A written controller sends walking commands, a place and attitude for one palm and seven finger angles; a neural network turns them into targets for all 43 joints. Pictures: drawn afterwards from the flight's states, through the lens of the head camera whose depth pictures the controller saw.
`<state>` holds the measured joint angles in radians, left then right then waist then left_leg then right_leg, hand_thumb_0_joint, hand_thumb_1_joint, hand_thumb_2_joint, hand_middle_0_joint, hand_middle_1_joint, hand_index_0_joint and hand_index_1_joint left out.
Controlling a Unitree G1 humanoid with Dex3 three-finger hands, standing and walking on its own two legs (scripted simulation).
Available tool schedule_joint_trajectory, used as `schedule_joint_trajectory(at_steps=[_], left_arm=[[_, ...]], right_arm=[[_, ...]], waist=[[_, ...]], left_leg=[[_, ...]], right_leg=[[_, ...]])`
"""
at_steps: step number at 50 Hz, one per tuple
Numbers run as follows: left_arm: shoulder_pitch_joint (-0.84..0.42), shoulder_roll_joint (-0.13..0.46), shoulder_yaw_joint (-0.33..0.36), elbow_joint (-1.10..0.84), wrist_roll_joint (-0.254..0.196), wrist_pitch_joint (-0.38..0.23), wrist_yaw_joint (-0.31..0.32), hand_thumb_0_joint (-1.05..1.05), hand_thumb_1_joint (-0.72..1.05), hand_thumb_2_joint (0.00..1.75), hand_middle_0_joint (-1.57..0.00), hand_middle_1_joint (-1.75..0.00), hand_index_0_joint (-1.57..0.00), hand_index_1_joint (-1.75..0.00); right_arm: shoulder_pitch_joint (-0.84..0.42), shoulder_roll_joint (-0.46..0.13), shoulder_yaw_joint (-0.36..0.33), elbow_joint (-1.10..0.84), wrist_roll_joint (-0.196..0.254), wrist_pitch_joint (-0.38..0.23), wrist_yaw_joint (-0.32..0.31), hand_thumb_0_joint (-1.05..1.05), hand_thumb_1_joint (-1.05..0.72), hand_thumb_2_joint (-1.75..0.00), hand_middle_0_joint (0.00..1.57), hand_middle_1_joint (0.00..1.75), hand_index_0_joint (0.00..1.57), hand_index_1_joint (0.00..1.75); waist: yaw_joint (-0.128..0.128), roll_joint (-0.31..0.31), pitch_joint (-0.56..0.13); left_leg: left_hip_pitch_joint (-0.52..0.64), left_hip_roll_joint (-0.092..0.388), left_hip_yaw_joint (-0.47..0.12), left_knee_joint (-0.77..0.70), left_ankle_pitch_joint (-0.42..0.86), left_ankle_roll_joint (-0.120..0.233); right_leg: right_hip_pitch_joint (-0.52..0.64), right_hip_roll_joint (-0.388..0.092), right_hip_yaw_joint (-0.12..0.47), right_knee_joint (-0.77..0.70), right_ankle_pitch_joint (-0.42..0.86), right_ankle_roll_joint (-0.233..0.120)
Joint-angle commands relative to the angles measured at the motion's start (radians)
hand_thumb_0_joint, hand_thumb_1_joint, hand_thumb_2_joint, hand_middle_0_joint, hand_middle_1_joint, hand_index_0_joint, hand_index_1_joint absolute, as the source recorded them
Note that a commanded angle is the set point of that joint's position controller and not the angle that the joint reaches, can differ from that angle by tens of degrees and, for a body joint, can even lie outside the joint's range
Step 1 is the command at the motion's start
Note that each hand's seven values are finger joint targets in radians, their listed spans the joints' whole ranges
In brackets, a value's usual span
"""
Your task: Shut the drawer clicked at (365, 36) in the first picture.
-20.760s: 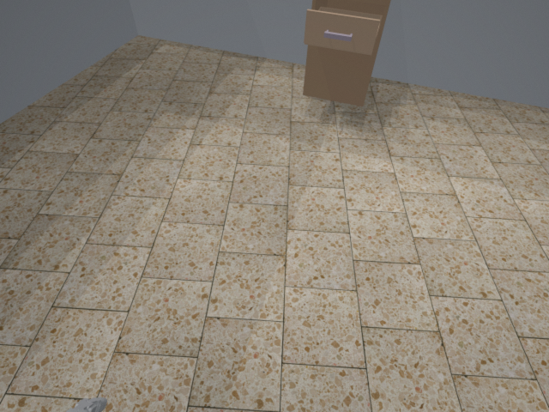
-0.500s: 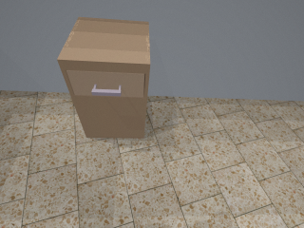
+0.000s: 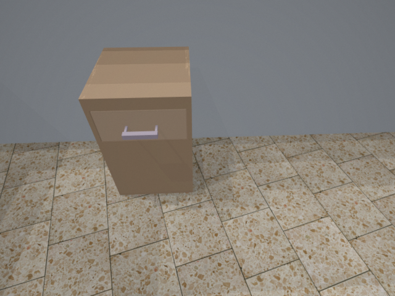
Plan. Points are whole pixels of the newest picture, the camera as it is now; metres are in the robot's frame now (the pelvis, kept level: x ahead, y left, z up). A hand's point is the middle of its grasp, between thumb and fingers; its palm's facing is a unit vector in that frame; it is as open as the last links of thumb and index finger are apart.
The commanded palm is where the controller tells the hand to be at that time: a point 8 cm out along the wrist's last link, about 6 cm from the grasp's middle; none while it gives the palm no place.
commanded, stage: let the arm hang, fingers relaxed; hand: left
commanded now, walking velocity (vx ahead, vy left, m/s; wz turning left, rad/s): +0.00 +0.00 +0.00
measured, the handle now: (140, 131) +0.77 +0.29 -0.22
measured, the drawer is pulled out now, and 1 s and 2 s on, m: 0.00 0.00 0.00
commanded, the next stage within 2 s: look to check the result in 0.22 s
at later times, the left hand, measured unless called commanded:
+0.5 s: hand out of the picture -0.02 +0.13 -0.18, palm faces +0.07 -0.99 -0.16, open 7.4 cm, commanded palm none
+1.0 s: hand out of the picture +0.00 +0.12 -0.17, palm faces +0.07 -0.99 -0.16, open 7.4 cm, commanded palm none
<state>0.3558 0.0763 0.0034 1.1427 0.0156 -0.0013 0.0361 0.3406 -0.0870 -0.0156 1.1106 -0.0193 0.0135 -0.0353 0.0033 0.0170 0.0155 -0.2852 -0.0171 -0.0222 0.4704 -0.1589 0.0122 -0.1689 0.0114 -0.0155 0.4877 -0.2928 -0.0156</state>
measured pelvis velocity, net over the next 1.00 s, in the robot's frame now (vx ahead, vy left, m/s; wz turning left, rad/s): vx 0.03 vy -0.02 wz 0.00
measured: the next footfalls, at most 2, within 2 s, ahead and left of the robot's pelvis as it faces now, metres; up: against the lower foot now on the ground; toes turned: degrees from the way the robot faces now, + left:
none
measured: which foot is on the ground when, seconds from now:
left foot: down 0.00-1.00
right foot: down 0.00-1.00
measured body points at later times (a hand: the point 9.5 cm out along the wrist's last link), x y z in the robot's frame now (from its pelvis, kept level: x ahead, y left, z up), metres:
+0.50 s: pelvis +0.02 -0.02 +0.00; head +0.03 -0.02 +0.45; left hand -0.02 +0.18 -0.16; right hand -0.03 -0.22 -0.16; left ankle +0.06 +0.11 -0.74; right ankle -0.02 -0.11 -0.74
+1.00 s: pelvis +0.03 -0.02 +0.00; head +0.05 -0.03 +0.45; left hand +0.00 +0.17 -0.16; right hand +0.01 -0.23 -0.16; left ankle +0.06 +0.11 -0.74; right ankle -0.02 -0.11 -0.74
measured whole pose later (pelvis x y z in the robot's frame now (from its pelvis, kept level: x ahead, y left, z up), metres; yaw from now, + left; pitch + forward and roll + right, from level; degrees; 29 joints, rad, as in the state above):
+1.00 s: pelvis +0.03 -0.02 +0.00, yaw +0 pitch -2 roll +0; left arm 0.34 0.09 0.01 1.14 0.01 -0.01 0.04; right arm 0.31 -0.10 -0.01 1.13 -0.01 0.00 -0.05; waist 0.01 0.00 0.05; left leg -0.22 0.01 -0.03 0.46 -0.21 -0.02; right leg -0.09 0.04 -0.02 0.44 -0.32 -0.05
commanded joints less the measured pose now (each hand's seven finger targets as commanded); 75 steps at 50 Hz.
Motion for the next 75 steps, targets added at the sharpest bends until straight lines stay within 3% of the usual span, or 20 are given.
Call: schedule_joint_trajectory(at_steps=[1, 8, 14, 50, 75], left_arm=[[0.109, 0.091, 0.023, -0.009, 0.000, -0.011, 0.008, 0.00, 0.90, 0.90, -0.20, -0.30, -0.20, -0.30], [0.092, 0.090, 0.027, -0.021, -0.004, -0.016, 0.008, 0.00, 0.90, 0.90, -0.20, -0.30, -0.20, -0.30], [0.085, 0.088, 0.026, -0.020, -0.008, -0.017, 0.008, 0.00, 0.90, 0.90, -0.20, -0.30, -0.20, -0.30], [0.104, 0.093, 0.024, -0.005, -0.010, -0.021, 0.014, 0.00, 0.90, 0.90, -0.20, -0.30, -0.20, -0.30], [0.110, 0.093, 0.022, 0.001, -0.012, -0.020, 0.013, 0.00, 0.90, 0.90, -0.20, -0.30, -0.20, -0.30]], right_arm=[[0.099, -0.075, -0.017, -0.009, -0.001, -0.011, -0.008, 0.00, -0.90, -0.90, 0.20, 0.30, 0.20, 0.30], [0.108, -0.061, -0.015, -0.008, 0.000, -0.012, -0.009, 0.00, -0.90, -0.90, 0.20, 0.30, 0.20, 0.30], [0.109, -0.062, -0.014, -0.003, 0.001, -0.014, -0.013, 0.00, -0.90, -0.90, 0.20, 0.30, 0.20, 0.30], [0.065, -0.078, -0.007, 0.014, 0.006, -0.018, -0.021, 0.00, -0.90, -0.90, 0.20, 0.30, 0.20, 0.30], [0.071, -0.077, -0.005, 0.023, 0.006, -0.016, -0.022, 0.00, -0.90, -0.90, 0.20, 0.30, 0.20, 0.30]], waist=[[-0.006, -0.008, 0.130], [-0.010, -0.024, 0.122], [-0.009, -0.002, 0.107], [-0.002, -0.013, 0.083], [-0.003, -0.018, 0.100]], left_leg=[[0.014, 0.076, -0.088, -0.103, -0.116, 0.036], [0.035, 0.071, -0.061, -0.062, -0.037, 0.027], [0.061, 0.078, -0.058, -0.054, 0.022, 0.025], [0.123, 0.089, -0.043, -0.053, 0.137, 0.023], [0.129, 0.091, -0.040, -0.061, 0.115, 0.020]], right_leg=[[-0.151, -0.073, 0.088, -0.144, -0.058, -0.048], [-0.144, -0.083, 0.097, -0.161, -0.038, -0.054], [-0.121, -0.083, 0.095, -0.161, 0.016, -0.055], [-0.031, -0.087, 0.082, -0.154, 0.215, -0.040], [-0.036, -0.083, 0.086, -0.163, 0.185, -0.042]])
